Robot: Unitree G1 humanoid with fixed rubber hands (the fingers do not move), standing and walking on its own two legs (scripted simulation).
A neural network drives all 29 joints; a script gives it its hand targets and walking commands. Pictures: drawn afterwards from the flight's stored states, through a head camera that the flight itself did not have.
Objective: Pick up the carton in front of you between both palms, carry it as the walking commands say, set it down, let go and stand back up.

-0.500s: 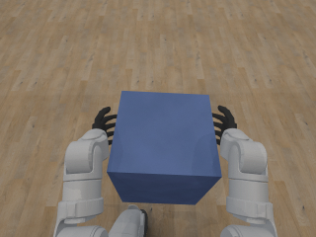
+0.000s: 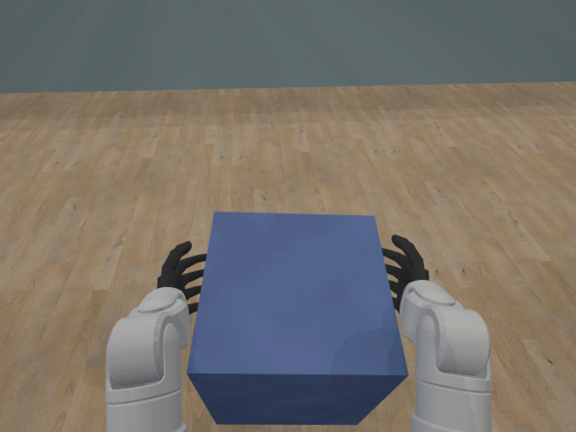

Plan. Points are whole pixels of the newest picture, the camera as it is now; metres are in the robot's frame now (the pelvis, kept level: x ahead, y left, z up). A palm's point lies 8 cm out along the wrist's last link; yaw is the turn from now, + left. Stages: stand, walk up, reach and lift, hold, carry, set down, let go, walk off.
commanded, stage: carry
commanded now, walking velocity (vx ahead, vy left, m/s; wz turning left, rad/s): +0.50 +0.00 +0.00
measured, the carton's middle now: (290, 326) +0.28 +0.01 +0.03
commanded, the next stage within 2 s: none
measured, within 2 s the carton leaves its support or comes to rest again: neither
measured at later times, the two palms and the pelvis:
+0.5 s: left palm (201, 174) +0.56 +0.17 +0.09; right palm (361, 169) +0.57 -0.13 +0.09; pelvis +0.31 +0.01 -0.01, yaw +0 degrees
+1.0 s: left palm (234, 99) +0.88 +0.14 +0.09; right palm (352, 100) +0.89 -0.16 +0.08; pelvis +0.62 -0.01 -0.01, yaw +2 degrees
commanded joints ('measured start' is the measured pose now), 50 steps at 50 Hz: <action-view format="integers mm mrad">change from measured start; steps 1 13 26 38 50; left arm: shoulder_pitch -453 -371 -410 -340 -331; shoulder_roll -854 -883 -782 -886 -819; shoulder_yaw -748 -775 -775 -797 -732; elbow -32 -117 -161 -179 -86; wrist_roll -372 -419 -393 -366 -383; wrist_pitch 31 27 79 13 60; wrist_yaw -257 -290 -267 -243 -273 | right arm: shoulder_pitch -361 -265 -249 -268 -326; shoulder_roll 831 918 809 879 813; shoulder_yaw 722 776 731 786 780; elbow -40 -86 -58 -179 -142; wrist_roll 351 359 359 424 388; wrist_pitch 53 43 76 39 98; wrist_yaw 234 221 229 257 236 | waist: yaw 26 16 -34 -12 28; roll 32 -134 310 133 -315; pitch -245 -142 -286 -140 -227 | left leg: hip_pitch -237 -613 265 5 -691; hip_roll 90 68 353 223 -4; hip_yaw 82 3 -538 -51 -57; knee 375 391 -56 -181 898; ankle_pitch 504 234 151 362 -92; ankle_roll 13 -24 220 129 -10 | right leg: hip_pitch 497 446 -115 -136 687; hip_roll -71 -234 34 -65 -408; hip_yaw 110 174 3 55 659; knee -31 -296 684 252 -203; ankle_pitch -106 -13 -181 -65 -56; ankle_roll -43 -132 43 17 -229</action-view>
